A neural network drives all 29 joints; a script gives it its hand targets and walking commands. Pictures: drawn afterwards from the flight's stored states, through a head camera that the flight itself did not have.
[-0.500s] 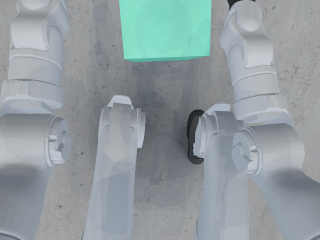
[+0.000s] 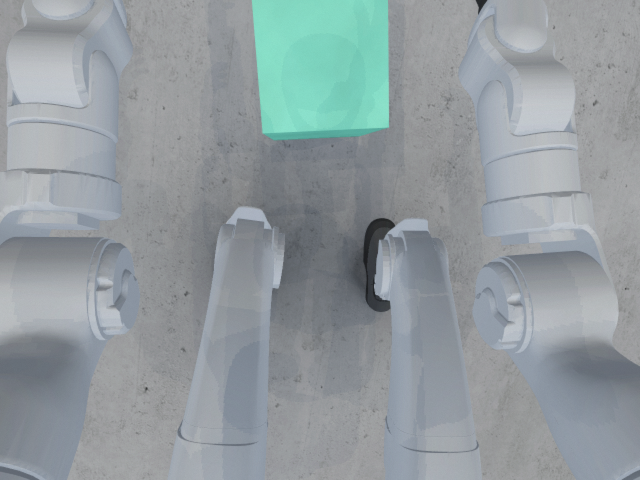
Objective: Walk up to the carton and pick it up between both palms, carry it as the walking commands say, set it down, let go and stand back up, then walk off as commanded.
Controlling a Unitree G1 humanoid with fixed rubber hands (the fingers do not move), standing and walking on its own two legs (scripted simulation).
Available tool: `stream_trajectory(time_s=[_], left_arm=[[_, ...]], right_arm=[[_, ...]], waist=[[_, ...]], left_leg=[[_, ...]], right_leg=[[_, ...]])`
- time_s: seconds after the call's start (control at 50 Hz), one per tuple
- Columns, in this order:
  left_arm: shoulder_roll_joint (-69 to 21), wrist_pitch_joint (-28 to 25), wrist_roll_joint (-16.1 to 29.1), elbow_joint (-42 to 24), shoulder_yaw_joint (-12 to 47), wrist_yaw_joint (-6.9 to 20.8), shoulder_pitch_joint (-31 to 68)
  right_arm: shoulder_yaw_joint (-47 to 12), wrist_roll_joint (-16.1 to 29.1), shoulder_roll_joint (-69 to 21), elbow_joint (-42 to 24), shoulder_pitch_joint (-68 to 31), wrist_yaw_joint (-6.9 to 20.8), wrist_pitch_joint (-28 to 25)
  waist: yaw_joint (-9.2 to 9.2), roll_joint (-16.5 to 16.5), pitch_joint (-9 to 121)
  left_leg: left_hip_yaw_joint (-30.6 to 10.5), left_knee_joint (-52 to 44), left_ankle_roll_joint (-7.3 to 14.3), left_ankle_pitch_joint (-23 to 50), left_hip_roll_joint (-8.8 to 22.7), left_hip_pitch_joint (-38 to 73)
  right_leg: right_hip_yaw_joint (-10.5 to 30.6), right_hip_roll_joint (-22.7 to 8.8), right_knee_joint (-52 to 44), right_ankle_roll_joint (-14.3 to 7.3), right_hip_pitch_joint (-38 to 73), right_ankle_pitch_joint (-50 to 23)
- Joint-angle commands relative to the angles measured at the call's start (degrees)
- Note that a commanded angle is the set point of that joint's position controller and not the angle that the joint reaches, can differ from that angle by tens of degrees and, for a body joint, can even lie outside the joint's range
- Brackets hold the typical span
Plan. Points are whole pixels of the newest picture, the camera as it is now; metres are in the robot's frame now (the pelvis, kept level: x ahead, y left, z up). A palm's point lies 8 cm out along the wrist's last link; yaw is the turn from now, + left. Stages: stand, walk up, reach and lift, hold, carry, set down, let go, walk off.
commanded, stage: set down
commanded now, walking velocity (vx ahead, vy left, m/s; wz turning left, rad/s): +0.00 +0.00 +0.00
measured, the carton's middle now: (316, 39) +0.58 +0.03 -0.43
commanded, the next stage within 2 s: let go in 0.38 s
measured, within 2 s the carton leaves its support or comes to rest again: neither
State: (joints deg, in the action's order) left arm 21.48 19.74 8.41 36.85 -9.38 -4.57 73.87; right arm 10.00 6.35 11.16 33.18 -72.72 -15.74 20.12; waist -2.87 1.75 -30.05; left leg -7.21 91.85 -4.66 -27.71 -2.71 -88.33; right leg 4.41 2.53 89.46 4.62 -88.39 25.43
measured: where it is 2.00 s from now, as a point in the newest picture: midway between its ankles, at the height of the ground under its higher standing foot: (313, 280)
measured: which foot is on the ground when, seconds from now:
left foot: down 0.00-1.00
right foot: down 0.00-1.00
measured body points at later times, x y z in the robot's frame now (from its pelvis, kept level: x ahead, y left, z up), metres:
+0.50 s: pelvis +0.01 +0.00 +0.10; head +0.35 +0.03 +0.38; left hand +0.53 +0.23 -0.04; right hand +0.54 -0.11 -0.04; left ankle +0.12 +0.14 -0.52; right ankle +0.14 -0.15 -0.52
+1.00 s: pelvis +0.09 -0.01 +0.18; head +0.24 +0.01 +0.60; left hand +0.38 +0.23 +0.09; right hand +0.40 -0.19 +0.09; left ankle +0.12 +0.14 -0.52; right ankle +0.14 -0.15 -0.52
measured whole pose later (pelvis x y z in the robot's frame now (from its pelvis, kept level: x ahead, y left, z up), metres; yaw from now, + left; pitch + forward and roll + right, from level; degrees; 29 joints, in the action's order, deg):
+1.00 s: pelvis +0.09 -0.01 +0.18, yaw +2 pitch +16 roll +0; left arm 11.9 6.9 -0.2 30.9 -7.4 2.7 12.3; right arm 6.6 -3.4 5.8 29.3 -12.2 -1.7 7.6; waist -0.7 0.9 -2.4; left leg -6.8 45.4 -3.2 -18.4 -0.7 -43.3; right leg 3.4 -0.3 45.1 2.4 -43.7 17.6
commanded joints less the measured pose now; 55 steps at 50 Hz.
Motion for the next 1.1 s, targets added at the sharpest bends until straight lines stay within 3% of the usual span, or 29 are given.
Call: stream_trajectory(time_s=[0.0,0.06,0.1,0.12,0.2,0.26,0.28,0.36,0.38,0.42,0.44,0.46,0.48,0.5,0.54,0.6,0.64,0.72,0.76,0.78,0.8,0.82,0.84,0.86,0.88,0.9,0.94,0.98,1.08], left_arm=[[9.31,-2.06,-0.11,-6.63,-2.86,1.00,17.00],[7.88,-2.91,0.68,-11.07,-0.55,1.61,17.38],[7.85,-2.82,0.85,-8.28,-0.29,1.87,16.49],[8.49,-3.30,-0.03,-11.53,-1.46,1.92,16.31],[10.46,-3.33,-1.73,-9.77,-2.36,2.44,16.80],[7.55,-4.81,-4.48,-2.58,-4.06,3.20,15.13],[6.09,-5.19,-5.83,3.98,-4.02,3.59,13.94],[4.44,-9.34,-6.59,-1.34,-5.17,4.22,13.06],[4.28,-9.13,-6.69,0.89,-4.92,4.19,11.73],[4.19,-8.90,-8.06,0.56,-5.14,3.99,4.34],[5.28,-8.68,-8.47,-4.94,-4.96,3.55,2.40],[5.28,-8.33,-8.44,-8.79,-4.29,3.14,0.32],[8.39,-8.23,-8.31,-14.28,-4.18,2.77,0.16],[7.01,-7.36,-7.48,-16.98,-2.24,2.59,-2.01],[9.03,-5.69,-8.12,-25.19,-0.79,2.31,-7.66],[5.14,-2.94,-5.91,-26.75,1.61,2.74,-18.49],[5.07,-2.98,-7.78,-25.83,-0.90,2.88,-23.97],[1.63,-6.69,-7.30,-30.57,0.83,4.93,-39.94],[0.20,-8.52,-7.72,-29.73,-0.18,5.63,-41.12],[-1.27,-9.36,-7.84,-28.75,1.22,6.13,-45.59],[-1.62,-10.31,-7.06,-25.89,0.86,6.24,-40.94],[-1.97,-11.26,-9.04,-23.19,0.02,6.42,-48.73],[-1.98,-12.72,-7.94,-22.05,0.36,6.58,-46.12],[-2.63,-13.97,-8.05,-20.68,0.17,6.69,-49.47],[-4.35,-14.83,-7.43,-17.01,1.72,6.99,-51.45],[-3.75,-15.35,-9.09,-14.56,-0.19,6.94,-52.97],[-5.76,-16.16,-8.90,-9.10,1.01,7.70,-55.78],[-6.10,-16.96,-10.66,-8.65,0.29,7.73,-63.92],[-5.25,-18.67,-11.39,-12.07,0.80,8.12,-70.75]], right_arm=[[0.53,-1.33,5.04,-8.12,-16.90,0.36,-1.54],[0.22,-0.10,5.26,-13.23,-17.78,0.93,-2.39],[0.14,-1.52,5.10,-8.15,-15.11,0.94,-2.20],[1.36,-2.42,6.00,-9.99,-14.07,0.80,-2.62],[1.16,-2.38,5.52,-13.45,-17.68,1.07,-2.58],[1.88,-3.53,2.61,-3.39,-12.91,1.71,-3.74],[3.32,-5.01,1.88,2.31,-12.17,2.58,-4.44],[3.65,-6.26,0.63,-3.72,-10.84,2.92,-8.06],[2.70,-6.31,-0.51,-1.93,-10.92,2.91,-7.96],[3.62,-8.69,1.69,-0.36,-1.50,2.74,-7.70],[2.56,-8.39,2.23,-4.92,0.04,2.87,-7.42],[2.88,-9.05,4.00,-10.16,1.95,2.77,-7.60],[1.44,-8.59,4.32,-17.17,-0.03,2.26,-7.01],[1.58,-8.79,5.21,-16.76,4.72,2.67,-6.08],[-1.15,-7.35,4.84,-25.27,10.66,2.84,-3.95],[-4.11,-6.82,4.08,-27.19,18.15,4.92,-1.86],[-2.64,-7.66,4.27,-25.34,25.47,6.58,-2.01],[-4.71,-6.48,0.98,-26.27,42.13,9.47,-5.76],[-3.26,-7.25,1.33,-24.95,43.92,10.70,-7.68],[-3.43,-6.97,0.59,-25.27,48.54,11.16,-8.69],[-1.82,-7.52,1.87,-21.68,43.53,11.47,-9.64],[-1.83,-9.42,0.98,-20.71,48.95,12.01,-10.64],[-0.65,-9.48,1.03,-20.61,47.52,12.44,-12.09],[-1.62,-9.73,0.60,-19.78,48.55,12.81,-13.72],[-2.18,-9.41,-0.37,-15.98,51.41,13.42,-14.46],[-1.55,-9.94,0.77,-13.91,53.24,13.86,-14.97],[-1.88,-10.39,0.38,-7.85,57.44,14.60,-15.83],[-3.96,-9.76,-0.02,-7.51,64.01,15.36,-16.63],[-4.68,-8.72,2.26,-11.72,72.02,16.09,-18.39]], waist=[[-0.95,-2.35,115.36],[0.15,-3.80,121.67],[0.19,-2.94,120.00],[0.28,-4.06,124.11],[-1.11,-3.42,121.78],[-1.23,-5.70,108.52],[-0.64,-6.35,101.07],[0.69,-3.12,109.25],[-0.74,-1.47,110.55],[0.86,-2.45,115.28],[-0.06,-2.73,122.04],[0.84,-4.47,124.91],[-0.64,-4.56,128.26],[1.33,-5.75,127.10],[0.85,-6.27,129.46],[1.07,-6.02,119.44],[1.05,-7.03,106.59],[2.48,-5.81,99.14],[2.02,-5.01,93.11],[2.31,-5.67,90.14],[2.22,-5.75,80.85],[1.39,-4.05,78.65],[3.30,-2.68,74.04],[3.07,-3.05,70.20],[4.02,-2.27,65.30],[2.78,-1.89,61.92],[3.66,-3.03,53.87],[1.72,-3.03,51.07],[2.30,0.23,44.99]], left_leg=[[11.79,-18.22,1.65,18.86,-3.31,34.87],[11.58,-19.89,1.72,24.40,-3.46,42.78],[11.14,-21.58,1.41,24.58,-3.12,43.76],[11.01,-22.77,1.02,27.94,-3.44,46.28],[11.02,-27.20,1.83,25.64,-3.41,48.40],[10.37,-30.07,1.42,23.90,-2.65,44.21],[9.33,-30.77,1.32,19.64,-2.25,41.72],[9.82,-31.52,1.60,25.56,-2.76,46.28],[9.67,-31.78,1.55,24.52,-2.77,46.79],[9.62,-31.66,0.78,26.20,-2.84,50.46],[9.78,-30.47,0.80,28.96,-3.26,55.38],[9.55,-30.65,0.58,33.58,-3.25,59.76],[9.53,-30.13,1.20,35.52,-3.47,61.99],[8.95,-30.69,0.89,34.55,-3.05,64.74],[8.79,-31.95,1.12,35.73,-3.41,70.07],[8.63,-37.11,1.32,32.39,-2.57,70.43],[8.64,-40.68,1.03,27.69,-2.40,67.97],[8.26,-44.07,1.60,30.48,-1.96,70.49],[7.59,-45.57,1.34,30.56,-1.89,69.43],[7.51,-47.41,1.70,31.24,-2.18,70.20],[7.45,-48.07,1.58,28.32,-1.90,65.56],[7.35,-49.37,1.91,27.44,-1.64,65.97],[7.88,-49.90,2.54,26.79,-1.35,63.23],[8.19,-50.60,2.80,28.00,-1.01,62.55],[8.67,-51.59,3.15,25.52,-0.66,60.37],[9.56,-52.62,3.11,22.31,-0.75,59.20],[9.85,-55.56,2.91,17.46,-0.24,57.20],[10.84,-57.66,3.01,15.69,-0.81,60.11],[10.95,-62.78,3.68,19.73,-1.05,66.66]], right_leg=[[-9.79,5.00,-12.84,-2.19,41.35,-13.57],[-10.00,5.38,-15.52,-2.30,44.87,-18.37],[-9.24,5.22,-17.36,-2.31,46.21,-18.02],[-9.01,5.21,-18.72,-2.62,50.00,-22.30],[-9.30,5.27,-23.04,-1.97,52.57,-20.21],[-8.32,4.45,-26.39,-2.09,48.48,-17.94],[-9.08,4.25,-26.62,-1.94,43.15,-13.50],[-8.65,4.66,-28.76,-1.63,51.04,-20.37],[-8.87,4.79,-28.83,-1.42,51.69,-18.54],[-8.70,4.77,-29.92,-2.23,56.04,-20.22],[-9.18,5.05,-29.09,-2.05,59.20,-22.41],[-9.61,5.49,-28.77,-2.33,59.85,-26.36],[-8.77,5.60,-28.68,-2.42,62.54,-27.87],[-9.12,5.38,-29.12,-2.57,62.05,-25.77],[-8.52,5.51,-29.93,-2.95,65.72,-27.14],[-7.81,4.32,-32.85,-3.19,66.63,-23.83],[-7.58,3.49,-35.40,-3.12,63.98,-20.15],[-7.64,2.97,-39.51,-3.00,68.09,-23.28],[-7.83,2.75,-41.59,-2.91,66.25,-22.17],[-7.49,2.66,-43.27,-2.70,68.17,-23.60],[-7.96,2.54,-43.84,-2.38,62.65,-19.79],[-7.76,2.16,-45.46,-2.51,65.42,-20.23],[-8.29,2.47,-45.82,-2.00,63.34,-21.68],[-8.31,2.02,-46.46,-2.02,63.32,-22.75],[-8.59,1.70,-47.69,-1.67,61.71,-21.00],[-9.11,1.20,-48.41,-1.47,60.13,-17.64],[-9.06,0.60,-51.09,-1.69,59.83,-13.01],[-8.68,-0.05,-53.90,-1.43,63.64,-11.73],[-7.23,0.38,-60.12,-0.85,73.56,-17.98]])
